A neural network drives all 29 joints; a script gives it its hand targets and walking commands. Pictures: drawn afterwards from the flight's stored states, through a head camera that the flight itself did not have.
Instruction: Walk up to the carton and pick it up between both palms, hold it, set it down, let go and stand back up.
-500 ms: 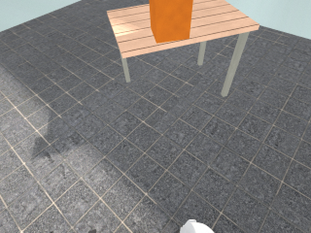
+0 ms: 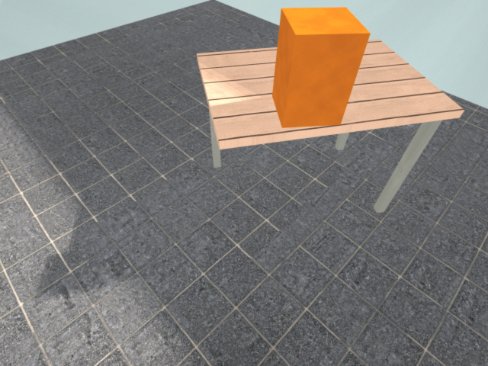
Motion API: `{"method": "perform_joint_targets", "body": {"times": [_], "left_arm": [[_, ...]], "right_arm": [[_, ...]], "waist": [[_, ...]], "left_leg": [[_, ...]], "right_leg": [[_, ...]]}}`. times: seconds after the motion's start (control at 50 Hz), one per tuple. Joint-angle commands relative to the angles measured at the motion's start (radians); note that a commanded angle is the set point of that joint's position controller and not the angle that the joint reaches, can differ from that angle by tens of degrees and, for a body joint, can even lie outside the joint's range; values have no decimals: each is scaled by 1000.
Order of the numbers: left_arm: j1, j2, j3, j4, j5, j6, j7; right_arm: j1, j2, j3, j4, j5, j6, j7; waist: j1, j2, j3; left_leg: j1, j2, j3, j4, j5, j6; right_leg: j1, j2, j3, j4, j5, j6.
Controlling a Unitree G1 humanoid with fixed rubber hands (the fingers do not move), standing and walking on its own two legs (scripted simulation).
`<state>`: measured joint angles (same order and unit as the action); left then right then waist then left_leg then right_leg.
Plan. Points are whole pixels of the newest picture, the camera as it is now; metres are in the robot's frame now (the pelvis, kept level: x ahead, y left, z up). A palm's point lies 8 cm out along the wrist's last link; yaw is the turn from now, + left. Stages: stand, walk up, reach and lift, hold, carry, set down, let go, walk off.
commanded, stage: walk up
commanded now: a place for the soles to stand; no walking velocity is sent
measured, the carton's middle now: (312, 70) +0.93 -0.17 +0.03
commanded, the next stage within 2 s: none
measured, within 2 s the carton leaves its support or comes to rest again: neither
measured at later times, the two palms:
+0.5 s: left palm (197, 272) +0.33 +0.12 -0.11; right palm out of the picture +0.15 -0.33 -0.13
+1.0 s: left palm (196, 271) +0.35 +0.13 -0.14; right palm (390, 205) +0.52 -0.33 -0.10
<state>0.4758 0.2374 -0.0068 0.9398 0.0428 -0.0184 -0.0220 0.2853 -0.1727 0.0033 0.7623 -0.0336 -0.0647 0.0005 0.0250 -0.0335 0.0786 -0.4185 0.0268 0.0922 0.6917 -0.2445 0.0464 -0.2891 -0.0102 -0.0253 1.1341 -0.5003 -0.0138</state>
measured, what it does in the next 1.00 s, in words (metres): walks ahead: right foot, then left foot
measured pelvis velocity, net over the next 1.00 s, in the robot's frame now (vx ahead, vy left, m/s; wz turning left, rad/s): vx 0.42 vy -0.10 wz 0.01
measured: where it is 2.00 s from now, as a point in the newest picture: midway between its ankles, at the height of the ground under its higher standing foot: (284, 305)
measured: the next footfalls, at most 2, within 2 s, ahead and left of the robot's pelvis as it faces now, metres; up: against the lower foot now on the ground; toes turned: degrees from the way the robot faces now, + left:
right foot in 0.40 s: +0.34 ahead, -0.20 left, +0.00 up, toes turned -10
left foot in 0.90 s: +0.51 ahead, -0.01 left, +0.00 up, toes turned +2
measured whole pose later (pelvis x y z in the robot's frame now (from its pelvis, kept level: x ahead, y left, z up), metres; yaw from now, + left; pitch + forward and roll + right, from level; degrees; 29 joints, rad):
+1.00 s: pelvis +0.42 -0.10 +0.00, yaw +1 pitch -3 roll -1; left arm 0.47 0.23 -0.03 0.97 0.05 0.01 -0.01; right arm 0.25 -0.17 0.00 0.78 -0.02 -0.05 -0.02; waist 0.03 -0.04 0.11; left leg -0.39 0.00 0.08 0.67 -0.23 0.07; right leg -0.29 -0.02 -0.08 1.11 -0.54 0.00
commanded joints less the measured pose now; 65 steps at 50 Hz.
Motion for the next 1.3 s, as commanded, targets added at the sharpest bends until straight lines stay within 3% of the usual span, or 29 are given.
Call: {"method": "perform_joint_targets", "body": {"times": [0.0,0.06,0.12,0.18,0.28,0.32,0.36,0.38,0.4,0.42,0.5,0.56,0.64,0.74,0.76,0.8,0.84,0.86,0.88,0.9,0.92,0.94,0.98,1.06,1.12,1.18,1.24,1.26,1.28], "left_arm": [[-27,119,30,-116,0,-27,-1],[2,72,33,-93,9,-18,-18],[-55,44,24,-104,12,-10,-31],[-154,35,20,-130,10,-14,-41],[-247,39,19,-141,15,-35,-36],[-214,52,30,-139,25,-43,-27],[-44,116,63,-81,34,-57,-8],[85,198,94,-75,35,-58,4],[109,278,116,-96,-4,-47,19],[69,275,118,-105,-48,-28,32],[-95,141,59,-139,-39,-34,32],[-65,105,51,-110,-20,-56,25],[-39,96,40,-78,-15,-67,30],[24,120,40,-33,-3,-65,16],[37,127,39,-21,1,-60,14],[55,145,36,-10,7,-49,11],[49,136,20,-5,11,-34,13],[63,110,6,-2,11,-30,12],[94,74,-12,-19,6,-29,14],[152,53,-22,-40,1,-15,20],[105,128,7,-51,0,10,31],[26,146,9,-64,2,16,29],[3,109,5,-67,-4,14,22],[64,44,1,-16,-8,16,22],[-12,29,-3,-35,-16,20,38],[-92,54,7,-70,-31,15,50],[-107,104,23,-95,-27,3,52],[-137,171,37,-110,-32,2,50],[-184,222,48,-118,-54,9,50]], "right_arm": [[186,-206,-68,-28,16,-24,-27],[180,-157,-54,17,17,-49,-13],[168,-161,-50,45,6,-55,-14],[199,-166,-49,74,4,-57,-8],[245,-207,-51,98,-15,-51,5],[238,-231,-50,103,-19,-32,6],[274,-199,-28,104,-19,-8,7],[341,-142,-10,95,-17,-2,12],[396,-116,3,62,12,15,13],[314,-176,-13,46,8,30,8],[242,-155,-23,54,-1,22,19],[265,-137,-29,74,-12,22,22],[178,-123,-31,57,-20,30,30],[15,-92,-21,6,-14,13,29],[-16,-91,-22,0,-19,12,27],[-4,-89,-28,-4,-15,6,15],[93,-97,-41,14,-17,-7,0],[195,-134,-54,36,-31,-12,-7],[292,-204,-75,45,-40,-15,-18],[369,-272,-90,37,-16,-7,-25],[342,-288,-103,41,29,12,-38],[280,-251,-91,14,48,20,-48],[142,-211,-71,4,38,19,-48],[28,-131,-33,18,23,-3,-32],[-6,-158,-32,26,24,10,-22],[-29,-219,-42,36,22,42,-16],[-48,-211,-27,38,34,75,-7],[19,-137,2,50,36,84,-6],[46,-113,5,61,39,101,-18]], "waist": [[-76,130,0],[-33,121,-7],[-19,159,37],[-33,142,80],[-59,153,74],[-31,158,67],[39,0,-19],[70,-143,-160],[58,-244,-205],[72,-122,-144],[-4,-102,23],[-8,-74,-8],[-12,-46,66],[31,-97,62],[39,-57,73],[28,-62,77],[-35,6,40],[-79,75,-23],[-117,193,-113],[-119,240,-166],[-127,146,-169],[-117,94,-51],[-65,133,33],[4,121,-46],[-6,156,-54],[-22,183,-77],[5,93,-86],[-29,-82,-124],[-41,-166,-95]], "left_leg": [[328,344,-430,-457,-109,133],[245,285,-276,-472,19,121],[188,255,-178,-494,-26,156],[172,236,-127,-503,-97,152],[205,249,-63,-441,75,142],[210,257,-59,-368,90,133],[172,169,11,-18,151,92],[64,87,61,287,20,43],[-148,-29,4,505,-318,-3],[-166,28,-98,568,-302,-2],[-109,76,-145,454,-148,-11],[-97,58,-134,403,-102,-36],[-192,60,-118,286,20,-51],[-130,47,-48,22,118,-30],[-83,17,-21,-8,121,-24],[-4,-14,12,-61,104,-14],[180,-28,16,-155,187,8],[325,-19,-17,-171,225,18],[487,190,-296,-223,168,80],[549,440,-676,-293,197,174],[504,471,-782,-381,-70,261],[380,420,-671,-437,-189,201],[244,326,-457,-459,-126,166],[91,214,-145,-346,444,163],[83,179,-88,-260,653,149],[116,174,-101,-178,661,133],[21,126,-100,-90,225,59],[30,50,-62,9,-74,5],[107,-16,-51,101,-257,-21]], "right_leg": [[-400,-82,90,101,123,28],[-317,-91,71,14,197,51],[-334,-112,37,-104,292,61],[-335,-120,13,-259,397,58],[-166,-83,-61,-478,466,28],[-68,-64,-70,-529,398,4],[160,-30,-57,-600,332,-21],[336,-195,177,-608,253,-51],[434,-393,624,-794,50,-145],[301,-412,684,-925,-176,-159],[67,-285,277,-924,70,-94],[83,-277,196,-927,141,-148],[79,-270,148,-962,115,-139],[117,-235,43,-901,200,-156],[99,-230,42,-887,228,-151],[77,-232,20,-812,318,-155],[32,-214,-10,-642,413,-121],[0,-169,-47,-489,427,-89],[-119,-98,-101,-195,307,-29],[-245,14,-74,31,-115,11],[-310,-30,2,122,-138,20],[-333,-58,45,153,-60,22],[-318,-78,61,92,27,32],[-62,-66,38,-109,82,37],[-12,-46,-7,-262,176,41],[29,-11,-49,-401,312,37],[145,-82,54,-599,557,-3],[108,-248,260,-684,552,-64],[-48,-341,361,-776,478,-166]]}}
